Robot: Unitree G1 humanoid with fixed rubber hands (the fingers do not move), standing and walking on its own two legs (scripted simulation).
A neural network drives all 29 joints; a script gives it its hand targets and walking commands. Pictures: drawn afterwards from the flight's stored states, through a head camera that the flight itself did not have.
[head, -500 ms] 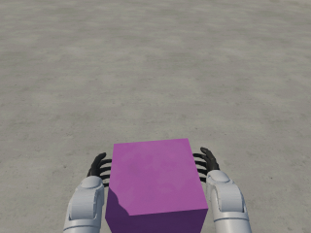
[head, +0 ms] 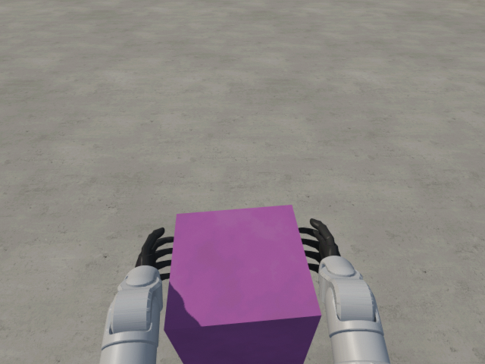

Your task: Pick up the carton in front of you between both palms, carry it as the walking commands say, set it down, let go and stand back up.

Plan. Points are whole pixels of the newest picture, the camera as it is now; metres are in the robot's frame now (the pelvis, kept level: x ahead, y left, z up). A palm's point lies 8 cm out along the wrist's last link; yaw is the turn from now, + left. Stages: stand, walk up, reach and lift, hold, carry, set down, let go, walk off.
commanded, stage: carry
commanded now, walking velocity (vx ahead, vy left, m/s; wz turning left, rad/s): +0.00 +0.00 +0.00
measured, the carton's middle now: (241, 293) +0.30 +0.00 -0.05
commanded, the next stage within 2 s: hold in 1.22 s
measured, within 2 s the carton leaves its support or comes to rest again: neither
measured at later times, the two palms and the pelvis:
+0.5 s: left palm (144, 280) +0.28 +0.16 +0.03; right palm (326, 270) +0.29 -0.14 +0.04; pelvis -0.01 +0.00 +0.00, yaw +0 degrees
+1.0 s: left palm (140, 285) +0.27 +0.16 +0.04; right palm (326, 275) +0.28 -0.14 +0.04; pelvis -0.02 +0.01 +0.00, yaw +0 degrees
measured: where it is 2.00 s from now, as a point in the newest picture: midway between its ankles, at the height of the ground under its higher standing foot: outside the picture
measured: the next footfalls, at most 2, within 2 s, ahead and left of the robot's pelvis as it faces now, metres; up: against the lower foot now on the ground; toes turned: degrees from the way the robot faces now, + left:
none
